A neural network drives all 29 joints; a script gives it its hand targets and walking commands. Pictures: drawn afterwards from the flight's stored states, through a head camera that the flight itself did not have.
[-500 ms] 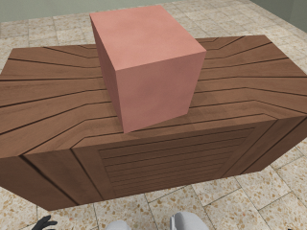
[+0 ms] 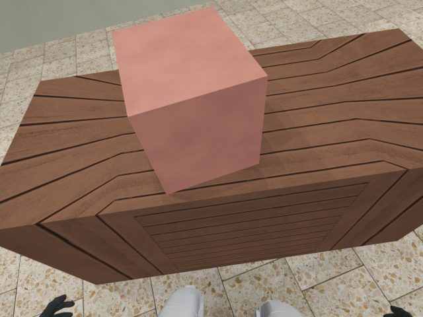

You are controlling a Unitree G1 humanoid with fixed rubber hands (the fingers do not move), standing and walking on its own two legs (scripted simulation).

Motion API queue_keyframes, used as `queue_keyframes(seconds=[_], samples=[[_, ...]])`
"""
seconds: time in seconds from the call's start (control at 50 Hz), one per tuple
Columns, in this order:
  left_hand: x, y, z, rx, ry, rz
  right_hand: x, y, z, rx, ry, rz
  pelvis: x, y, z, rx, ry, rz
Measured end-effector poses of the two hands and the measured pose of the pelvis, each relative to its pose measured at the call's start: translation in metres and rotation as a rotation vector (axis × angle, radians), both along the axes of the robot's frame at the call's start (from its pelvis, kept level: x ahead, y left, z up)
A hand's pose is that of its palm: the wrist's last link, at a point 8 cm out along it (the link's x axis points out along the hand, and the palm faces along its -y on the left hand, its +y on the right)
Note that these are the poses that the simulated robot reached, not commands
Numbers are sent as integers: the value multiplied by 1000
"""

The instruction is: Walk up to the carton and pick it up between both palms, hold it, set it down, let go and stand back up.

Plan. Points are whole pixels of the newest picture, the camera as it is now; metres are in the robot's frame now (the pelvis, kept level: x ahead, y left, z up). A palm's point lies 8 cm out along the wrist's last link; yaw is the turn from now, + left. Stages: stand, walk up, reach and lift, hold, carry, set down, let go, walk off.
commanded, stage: walk up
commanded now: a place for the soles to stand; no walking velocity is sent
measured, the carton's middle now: (189, 101) +0.57 +0.07 +0.05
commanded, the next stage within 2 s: none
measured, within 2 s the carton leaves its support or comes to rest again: neither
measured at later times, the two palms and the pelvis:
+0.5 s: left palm out of the picture +0.07 +0.35 -0.08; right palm out of the picture +0.09 -0.31 -0.09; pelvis -0.01 +0.01 -0.01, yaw +4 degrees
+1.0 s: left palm out of the picture +0.06 +0.36 -0.09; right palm out of the picture +0.12 -0.29 -0.10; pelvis +0.00 +0.02 -0.02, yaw +7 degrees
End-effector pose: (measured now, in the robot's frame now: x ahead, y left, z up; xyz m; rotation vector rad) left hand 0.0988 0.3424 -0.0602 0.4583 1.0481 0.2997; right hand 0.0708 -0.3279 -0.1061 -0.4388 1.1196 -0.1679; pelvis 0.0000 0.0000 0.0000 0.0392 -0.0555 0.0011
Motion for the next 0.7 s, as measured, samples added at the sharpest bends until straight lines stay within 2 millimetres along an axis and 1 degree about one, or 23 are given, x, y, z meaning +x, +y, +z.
queue_keyframes(seconds=[0.1,0.14,0.18,0.26,0.34,0.42,0.52,0.56,0.62,0.66,0.7], samples=[[-9,10,-22,-46,-1,16,-1,8,9,-41,-19,13,-5,13,-7,-24,-20,10],[-10,16,-36,-65,-11,22,-2,14,8,-61,-36,17,-7,20,-15,-31,-29,13],[-12,17,-43,-87,-19,34,-3,20,11,-65,-46,20,-11,24,-17,-21,-43,24],[-19,17,-44,-105,-30,55,4,22,22,-77,-71,44,-14,24,-14,-33,-22,45],[-26,11,-43,-102,-30,64,11,17,21,-73,-82,59,-17,16,-14,-36,6,55],[-27,6,-32,-83,-54,54,16,14,19,-51,-94,57,-16,10,-10,-43,4,55],[-27,11,-21,-63,-77,57,25,20,18,-32,-101,77,-14,12,-6,-27,10,71],[-29,15,-22,-62,-71,61,26,25,17,-28,-103,85,-14,16,-7,-29,8,75],[-31,22,-32,-68,-57,72,27,31,11,-31,-108,95,-14,23,-15,-33,-8,78],[-34,22,-34,-75,-47,85,28,34,11,-28,-107,97,-14,23,-14,-28,-10,85],[-36,20,-34,-77,-43,96,31,32,13,-29,-107,105,-14,20,-13,-30,-5,94]])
